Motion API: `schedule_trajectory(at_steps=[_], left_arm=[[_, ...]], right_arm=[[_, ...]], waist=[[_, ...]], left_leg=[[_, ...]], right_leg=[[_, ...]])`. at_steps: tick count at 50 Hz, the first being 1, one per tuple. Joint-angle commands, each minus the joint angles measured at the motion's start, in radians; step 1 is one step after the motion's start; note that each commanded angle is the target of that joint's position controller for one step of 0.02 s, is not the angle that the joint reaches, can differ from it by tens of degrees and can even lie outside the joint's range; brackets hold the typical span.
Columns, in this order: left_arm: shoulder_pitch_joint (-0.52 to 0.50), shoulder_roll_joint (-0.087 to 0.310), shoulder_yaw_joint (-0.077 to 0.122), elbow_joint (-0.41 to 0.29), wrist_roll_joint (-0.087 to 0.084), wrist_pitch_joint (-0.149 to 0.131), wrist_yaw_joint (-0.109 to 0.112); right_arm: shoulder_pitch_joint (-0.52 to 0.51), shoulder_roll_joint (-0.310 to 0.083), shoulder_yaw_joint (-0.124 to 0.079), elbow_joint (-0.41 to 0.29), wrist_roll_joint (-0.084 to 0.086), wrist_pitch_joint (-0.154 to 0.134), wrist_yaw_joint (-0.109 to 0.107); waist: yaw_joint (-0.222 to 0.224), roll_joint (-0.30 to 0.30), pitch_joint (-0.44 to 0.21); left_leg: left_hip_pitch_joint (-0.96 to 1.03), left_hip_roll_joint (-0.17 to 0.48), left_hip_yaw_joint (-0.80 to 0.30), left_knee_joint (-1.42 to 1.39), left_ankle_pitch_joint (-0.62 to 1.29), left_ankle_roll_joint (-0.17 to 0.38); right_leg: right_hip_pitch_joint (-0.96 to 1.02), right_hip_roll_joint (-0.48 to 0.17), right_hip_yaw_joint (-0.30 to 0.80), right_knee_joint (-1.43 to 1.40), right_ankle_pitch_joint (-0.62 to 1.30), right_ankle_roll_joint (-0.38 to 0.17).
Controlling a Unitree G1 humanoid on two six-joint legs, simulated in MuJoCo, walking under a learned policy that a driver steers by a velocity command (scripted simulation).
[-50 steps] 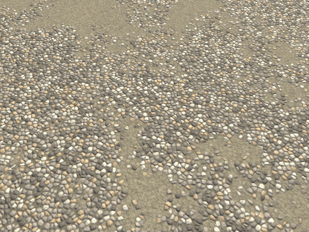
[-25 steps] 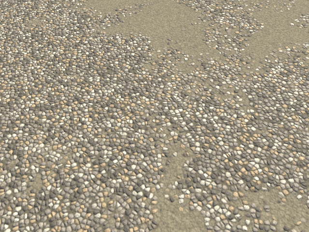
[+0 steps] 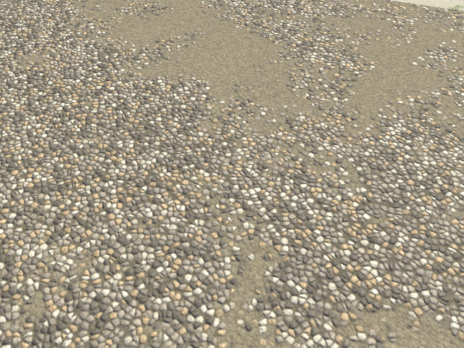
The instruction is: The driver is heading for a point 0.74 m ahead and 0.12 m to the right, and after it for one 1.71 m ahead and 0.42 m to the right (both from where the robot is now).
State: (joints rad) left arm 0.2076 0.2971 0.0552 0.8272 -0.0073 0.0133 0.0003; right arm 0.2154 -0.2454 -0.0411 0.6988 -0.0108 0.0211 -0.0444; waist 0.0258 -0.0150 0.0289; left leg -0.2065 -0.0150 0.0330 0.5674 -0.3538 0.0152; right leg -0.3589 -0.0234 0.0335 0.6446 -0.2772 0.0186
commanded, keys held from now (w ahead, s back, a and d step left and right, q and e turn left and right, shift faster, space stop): e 0.26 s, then w+e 0.24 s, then w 0.24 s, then w+q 0.26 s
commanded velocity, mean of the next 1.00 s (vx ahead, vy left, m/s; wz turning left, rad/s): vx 0.26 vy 0.00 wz -0.29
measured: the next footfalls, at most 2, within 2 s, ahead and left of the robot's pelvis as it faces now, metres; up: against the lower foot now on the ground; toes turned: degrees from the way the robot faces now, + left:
left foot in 0.48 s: +0.10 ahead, +0.11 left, +0.00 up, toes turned -20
right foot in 0.90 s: +0.24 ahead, -0.25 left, +0.00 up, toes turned -20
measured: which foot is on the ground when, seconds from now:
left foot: down 0.00-0.08, up 0.10-0.46, down 0.48-0.90, up 0.92-1.00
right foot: down 0.00-0.48, up 0.50-0.88, down 0.90-1.00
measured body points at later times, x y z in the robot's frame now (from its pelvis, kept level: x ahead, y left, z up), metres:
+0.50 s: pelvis +0.04 +0.00 +0.01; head +0.05 +0.00 +0.46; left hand +0.24 +0.24 -0.09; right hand +0.10 -0.31 -0.08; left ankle +0.06 +0.12 -0.73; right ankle +0.03 -0.12 -0.72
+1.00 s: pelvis +0.20 -0.12 +0.00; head +0.23 -0.14 +0.45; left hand +0.46 +0.05 -0.08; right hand +0.11 -0.39 -0.13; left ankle +0.12 +0.08 -0.64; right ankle +0.21 -0.24 -0.73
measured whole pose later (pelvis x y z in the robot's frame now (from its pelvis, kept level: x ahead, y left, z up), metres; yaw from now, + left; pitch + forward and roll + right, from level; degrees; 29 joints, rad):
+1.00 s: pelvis +0.20 -0.12 +0.00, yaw -17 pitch +2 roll +0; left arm 0.11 0.25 0.04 0.67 0.00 -0.08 -0.03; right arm 0.43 -0.29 -0.05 0.82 0.04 -0.06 -0.01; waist -0.05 0.02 0.03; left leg -0.33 0.05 -0.07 1.09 -0.43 0.00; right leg -0.38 -0.01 -0.05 0.54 -0.21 -0.03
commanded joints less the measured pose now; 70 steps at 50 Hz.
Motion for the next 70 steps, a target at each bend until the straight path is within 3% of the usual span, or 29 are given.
schedule_trajectory(at_steps=[1, 4, 5, 6, 7, 10, 13, 18, 23, 24, 25, 26, 27, 29, 37, 40, 42, 44, 45, 46, 47, 48, 50, 52, 56, 61, 66, 68, 70], left_arm=[[-0.041, 0.071, 0.024, -0.09, -0.004, -0.004, -0.012], [-0.011, 0.107, 0.038, -0.097, -0.003, -0.005, -0.021], [-0.005, 0.223, 0.07, -0.102, 0.002, -0.006, -0.013], [0.094, 0.23, 0.071, -0.098, 0.017, -0.012, -0.013], [0.118, 0.2, 0.054, -0.097, 0.03, -0.029, -0.01], [-0.028, 0.173, 0.049, -0.138, -0.009, -0.032, 0.01], [-0.038, 0.161, 0.048, -0.149, -0.006, -0.003, 0.028], [-0.037, 0.179, 0.058, -0.17, -0.012, 0.004, 0.039], [-0.075, 0.147, 0.049, -0.196, -0.022, 0.01, 0.03], [-0.084, 0.099, 0.036, -0.208, -0.02, 0.005, 0.029], [-0.074, 0.021, 0.016, -0.231, -0.023, -0.007, 0.023], [-0.12, 0.081, 0.03, -0.273, -0.02, -0.027, 0.018], [-0.093, 0.125, 0.042, -0.25, -0.02, -0.035, 0.014], [-0.03, 0.118, 0.046, -0.196, -0.007, -0.045, 0.007], [-0.221, 0.012, 0.001, -0.251, -0.007, -0.079, -0.029], [-0.265, 0.023, 0.002, -0.27, -0.017, -0.092, -0.045], [-0.227, 0.06, 0.015, -0.269, -0.025, -0.102, -0.051], [-0.035, 0.121, 0.051, -0.215, -0.022, -0.106, -0.039], [0.131, 0.172, 0.072, -0.182, -0.013, -0.104, -0.026], [0.259, 0.278, 0.093, -0.165, 0.02, -0.095, -0.013], [0.285, 0.218, 0.075, -0.153, 0.024, -0.094, -0.016], [0.212, 0.153, 0.051, -0.146, 0.013, -0.094, -0.018], [0.079, 0.078, 0.029, -0.144, 0.007, -0.097, -0.018], [0.013, 0.043, 0.025, -0.135, 0.02, -0.113, -0.02], [0.01, 0.064, 0.039, -0.095, 0.022, -0.137, -0.014], [0.042, 0.114, 0.05, -0.063, 0.012, -0.129, 0.002], [0.108, 0.161, 0.063, -0.028, -0.011, -0.092, 0.008], [0.105, 0.196, 0.071, -0.031, -0.015, -0.075, 0.014], [0.084, 0.208, 0.071, -0.042, -0.022, -0.06, 0.021]], right_arm=[[-0.029, -0.171, -0.06, -0.072, 0.01, -0.008, -0.018], [-0.018, -0.177, -0.071, -0.065, 0.021, -0.007, -0.023], [-0.002, -0.143, -0.065, -0.095, 0.0, -0.01, -0.022], [-0.093, -0.121, -0.053, -0.118, -0.011, -0.011, -0.025], [-0.084, -0.11, -0.05, -0.118, 0.001, -0.013, -0.02], [-0.063, -0.147, -0.064, -0.087, 0.008, -0.011, -0.023], [-0.049, -0.114, -0.057, -0.083, 0.015, -0.018, -0.018], [-0.084, -0.12, -0.052, -0.099, 0.024, -0.048, 0.012], [0.042, -0.13, -0.069, -0.047, 0.037, -0.094, 0.031], [0.13, -0.173, -0.082, -0.029, 0.029, -0.098, 0.023], [0.187, -0.241, -0.091, -0.025, 0.003, -0.096, 0.02], [0.139, -0.271, -0.099, -0.031, -0.03, -0.109, 0.034], [0.081, -0.206, -0.083, -0.043, -0.012, -0.117, 0.029], [0.064, -0.151, -0.065, -0.037, 0.01, -0.12, 0.024], [0.178, -0.182, -0.063, 0.03, 0.025, -0.116, 0.029], [0.23, -0.206, -0.063, 0.057, 0.038, -0.102, 0.037], [0.226, -0.229, -0.068, 0.065, 0.045, -0.092, 0.037], [0.204, -0.224, -0.062, 0.068, 0.046, -0.085, 0.034], [0.196, -0.18, -0.044, 0.055, 0.032, -0.09, 0.034], [0.268, -0.054, -0.007, 0.011, 0.018, -0.101, 0.033], [0.277, -0.092, -0.015, 0.026, 0.045, -0.117, 0.028], [0.212, -0.167, -0.041, 0.013, 0.071, -0.117, 0.031], [0.129, -0.153, -0.042, 0.005, 0.05, -0.106, 0.031], [0.153, -0.117, -0.043, 0.024, 0.045, -0.079, 0.036], [0.107, -0.083, -0.038, 0.004, 0.039, -0.055, 0.037], [-0.07, -0.064, -0.018, -0.058, 0.031, -0.069, 0.071], [-0.189, -0.08, -0.018, -0.135, 0.035, -0.07, 0.105], [-0.152, -0.117, -0.036, -0.147, 0.034, -0.064, 0.109], [0.085, -0.197, -0.083, -0.1, 0.037, -0.055, 0.097]], waist=[[-0.02, 0.153, -0.029], [-0.01, 0.057, -0.049], [-0.051, -0.185, -0.06], [0.047, -0.28, -0.106], [0.046, -0.189, -0.176], [-0.009, -0.033, -0.131], [-0.019, -0.093, -0.127], [0.001, -0.174, -0.096], [-0.083, -0.121, -0.053], [-0.114, -0.028, -0.075], [-0.105, 0.186, -0.097], [-0.076, 0.24, 0.02], [-0.048, 0.194, 0.075], [-0.033, 0.15, 0.057], [-0.114, 0.147, 0.065], [-0.124, 0.155, 0.078], [-0.082, 0.171, 0.071], [0.035, 0.144, -0.039], [0.116, 0.107, -0.172], [0.112, -0.163, -0.359], [0.118, -0.243, -0.416], [0.096, -0.188, -0.246], [0.036, -0.117, -0.082], [-0.017, -0.133, -0.032], [-0.04, -0.057, 0.023], [0.012, -0.02, 0.075], [0.037, -0.009, 0.092], [-0.004, -0.052, 0.023], [-0.144, -0.055, -0.117]], left_leg=[[0.03, 0.318, -0.234, -0.134, 0.482, 0.183], [-0.027, 0.227, -0.104, 0.015, 0.4, 0.086], [-0.156, 0.069, 0.049, 0.214, 0.224, -0.017], [-0.346, -0.061, 0.003, 0.461, -0.268, -0.072], [-0.391, -0.037, -0.121, 0.622, -0.362, -0.068], [-0.414, 0.022, -0.145, 0.6, -0.166, -0.072], [-0.333, -0.005, -0.111, 0.458, -0.076, -0.097], [-0.208, -0.023, -0.092, 0.157, -0.056, -0.082], [0.115, -0.015, -0.065, -0.193, 0.117, -0.008], [0.268, 0.121, -0.188, -0.233, 0.029, 0.032], [0.326, 0.338, -0.507, -0.342, -0.263, 0.122], [0.185, 0.433, -0.715, -0.417, -0.439, 0.214], [0.159, 0.396, -0.648, -0.428, -0.443, 0.212], [0.187, 0.297, -0.464, -0.421, -0.256, 0.151], [0.113, 0.224, -0.15, -0.446, 0.182, 0.156], [0.088, 0.246, -0.166, -0.423, 0.224, 0.162], [0.113, 0.28, -0.204, -0.386, 0.282, 0.152], [0.083, 0.233, -0.148, -0.173, 0.565, 0.107], [-0.053, 0.178, -0.101, 0.066, 0.508, 0.065], [-0.411, 0.042, -0.028, 0.47, 0.079, -0.012], [-0.495, 0.004, -0.17, 0.659, -0.211, -0.015], [-0.572, 0.06, -0.182, 0.728, -0.148, -0.006], [-0.546, 0.13, -0.139, 0.668, 0.006, 0.005], [-0.451, 0.159, -0.142, 0.626, 0.098, 0.003], [-0.502, 0.154, -0.16, 0.549, 0.208, -0.016], [-0.477, 0.133, -0.075, 0.226, 0.416, -0.004], [-0.492, 0.101, -0.002, 0.078, 0.331, 0.051], [-0.377, 0.031, 0.061, 0.076, 0.227, 0.09], [-0.037, -0.057, 0.089, 0.024, 0.212, 0.15]], right_leg=[[-0.094, -0.01, -0.03, 0.126, -0.115, -0.023], [0.046, -0.009, 0.006, -0.091, 0.209, -0.078], [0.124, -0.137, 0.273, -0.181, 0.461, -0.177], [0.28, -0.276, 0.525, -0.286, 0.621, -0.339], [0.344, -0.31, 0.537, -0.286, 0.612, -0.366], [0.282, -0.221, 0.37, -0.272, 0.481, -0.264], [0.231, -0.148, 0.318, -0.294, 0.402, -0.239], [0.131, -0.122, 0.416, -0.393, -0.228, -0.245], [-0.079, -0.037, 0.43, -0.322, -0.358, -0.172], [-0.225, 0.021, 0.351, -0.139, -0.381, -0.112], [-0.382, 0.144, 0.153, 0.168, -0.331, -0.063], [-0.501, 0.072, 0.157, 0.314, -0.265, -0.062], [-0.523, 0.04, 0.164, 0.386, -0.181, -0.054], [-0.504, 0.028, 0.142, 0.423, -0.057, -0.029], [-0.327, -0.023, -0.03, 0.103, 0.204, 0.018], [-0.196, 0.004, -0.058, -0.028, 0.164, 0.0], [-0.116, 0.018, -0.048, -0.099, 0.132, -0.029], [0.173, 0.054, -0.067, -0.181, 0.156, -0.076], [0.447, -0.037, 0.012, -0.153, 0.157, -0.115], [0.815, -0.341, 0.429, -0.188, -0.002, -0.236], [0.742, -0.405, 0.696, -0.34, -0.155, -0.291], [0.617, -0.374, 0.547, -0.363, -0.21, -0.254], [0.384, -0.284, 0.312, -0.414, -0.083, -0.205], [0.251, -0.229, 0.159, -0.475, 0.063, -0.187], [0.215, -0.232, 0.003, -0.52, 0.282, -0.206], [0.25, -0.223, -0.142, -0.545, 0.334, -0.187], [0.432, -0.265, -0.207, -0.46, 0.507, -0.157], [0.477, -0.261, -0.236, -0.319, 0.858, -0.136], [0.394, -0.221, -0.27, 0.027, 0.997, -0.098]])
Keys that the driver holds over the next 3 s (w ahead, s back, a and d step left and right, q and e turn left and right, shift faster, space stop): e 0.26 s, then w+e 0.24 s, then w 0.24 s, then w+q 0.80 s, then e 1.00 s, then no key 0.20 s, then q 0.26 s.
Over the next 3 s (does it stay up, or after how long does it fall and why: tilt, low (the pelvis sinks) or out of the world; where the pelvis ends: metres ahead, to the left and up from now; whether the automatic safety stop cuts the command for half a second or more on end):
stays up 0.73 -0.17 0.01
